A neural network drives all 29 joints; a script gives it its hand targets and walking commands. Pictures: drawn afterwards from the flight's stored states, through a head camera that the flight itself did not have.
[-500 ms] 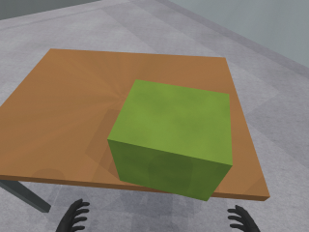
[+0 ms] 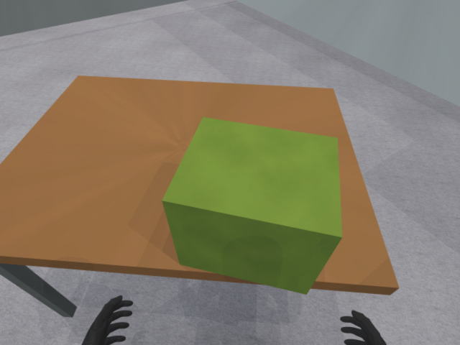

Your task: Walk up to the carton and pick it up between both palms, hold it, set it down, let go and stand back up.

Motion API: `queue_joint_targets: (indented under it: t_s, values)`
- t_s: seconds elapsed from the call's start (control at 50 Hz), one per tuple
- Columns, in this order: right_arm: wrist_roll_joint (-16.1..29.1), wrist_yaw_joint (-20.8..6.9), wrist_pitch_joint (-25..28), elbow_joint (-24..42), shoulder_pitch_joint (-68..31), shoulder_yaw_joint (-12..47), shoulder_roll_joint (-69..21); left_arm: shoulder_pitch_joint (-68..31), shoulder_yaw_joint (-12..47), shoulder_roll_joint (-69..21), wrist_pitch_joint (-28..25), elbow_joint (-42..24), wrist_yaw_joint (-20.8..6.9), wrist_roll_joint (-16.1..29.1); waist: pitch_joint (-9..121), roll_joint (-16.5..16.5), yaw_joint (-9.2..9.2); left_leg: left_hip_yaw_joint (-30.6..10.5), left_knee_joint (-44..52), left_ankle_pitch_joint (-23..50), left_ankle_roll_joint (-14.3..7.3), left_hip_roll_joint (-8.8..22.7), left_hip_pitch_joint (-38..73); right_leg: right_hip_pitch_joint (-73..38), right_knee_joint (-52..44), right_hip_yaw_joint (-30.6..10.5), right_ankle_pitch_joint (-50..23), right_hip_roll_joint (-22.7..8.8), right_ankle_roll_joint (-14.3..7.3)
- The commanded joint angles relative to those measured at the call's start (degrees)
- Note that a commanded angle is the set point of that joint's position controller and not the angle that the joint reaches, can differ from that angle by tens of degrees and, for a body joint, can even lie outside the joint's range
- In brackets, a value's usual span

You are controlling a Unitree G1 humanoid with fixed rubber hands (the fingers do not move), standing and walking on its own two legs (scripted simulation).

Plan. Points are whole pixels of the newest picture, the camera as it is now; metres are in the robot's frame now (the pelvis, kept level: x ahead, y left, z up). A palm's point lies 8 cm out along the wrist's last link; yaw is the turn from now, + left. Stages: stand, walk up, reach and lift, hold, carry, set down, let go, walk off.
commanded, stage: stand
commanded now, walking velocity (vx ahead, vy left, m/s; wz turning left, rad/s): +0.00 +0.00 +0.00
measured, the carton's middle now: (254, 204) +0.39 -0.04 +0.00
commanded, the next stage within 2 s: none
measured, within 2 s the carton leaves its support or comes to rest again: neither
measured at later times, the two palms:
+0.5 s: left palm out of the picture +0.14 +0.24 -0.08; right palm out of the picture +0.11 -0.25 -0.10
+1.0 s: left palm out of the picture +0.14 +0.24 -0.08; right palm out of the picture +0.11 -0.25 -0.10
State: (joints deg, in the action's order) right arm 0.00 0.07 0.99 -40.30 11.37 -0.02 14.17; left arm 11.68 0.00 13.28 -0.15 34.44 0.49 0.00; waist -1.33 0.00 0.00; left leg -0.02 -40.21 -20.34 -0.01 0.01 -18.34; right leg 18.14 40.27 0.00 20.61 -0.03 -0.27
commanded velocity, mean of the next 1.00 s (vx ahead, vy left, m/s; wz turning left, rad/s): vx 0.00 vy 0.00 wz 0.00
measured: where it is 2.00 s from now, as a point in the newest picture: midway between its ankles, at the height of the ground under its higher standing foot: outside the picture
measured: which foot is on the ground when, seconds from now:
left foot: down 0.00-1.00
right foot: down 0.00-1.00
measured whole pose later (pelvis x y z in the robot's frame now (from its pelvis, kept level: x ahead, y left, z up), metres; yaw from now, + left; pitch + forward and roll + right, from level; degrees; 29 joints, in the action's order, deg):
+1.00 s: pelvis -0.02 +0.00 +0.00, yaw +0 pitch -3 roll +0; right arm 0.0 0.1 1.2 -43.8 11.4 0.0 14.3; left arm 11.7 0.0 13.4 -0.2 34.8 0.2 0.0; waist -1.3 0.0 0.0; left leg 0.0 -40.2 -19.1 0.0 0.0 -18.3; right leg 18.1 40.3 0.0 19.4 0.0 -0.3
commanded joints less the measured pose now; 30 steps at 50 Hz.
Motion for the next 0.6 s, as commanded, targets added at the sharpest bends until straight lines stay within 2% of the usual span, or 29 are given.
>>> queue_joint_targets:
  t_s: [0.0,0.24,0.58]
  values:
    - [-1.46,0.50,3.06,2.26,-3.73,-5.55,15.05,-2.71,-5.59,15.52,-3.83,-0.26,0.19,-1.30,2.26,0.77,0.02,-6.55,8.08,11.29,-4.62,5.09,1.89,-1.54,-8.81,-6.55,-10.22,-5.14,-4.22]
    - [-1.47,0.31,3.15,1.04,-3.89,-5.43,15.10,-3.05,-5.46,15.41,-3.84,0.30,-0.01,-1.20,0.71,0.93,0.06,-7.00,9.35,7.89,-4.50,4.93,1.28,-0.77,-10.40,-7.15,-6.64,-5.22,-4.17]
    - [-1.42,0.24,3.12,-0.34,-4.22,-5.21,15.16,-3.19,-5.31,15.58,-3.90,0.82,-0.05,-1.09,-0.27,1.12,0.01,-7.53,10.30,7.78,-4.59,5.22,1.01,-0.70,-11.09,-7.35,-6.65,-5.28,-4.08]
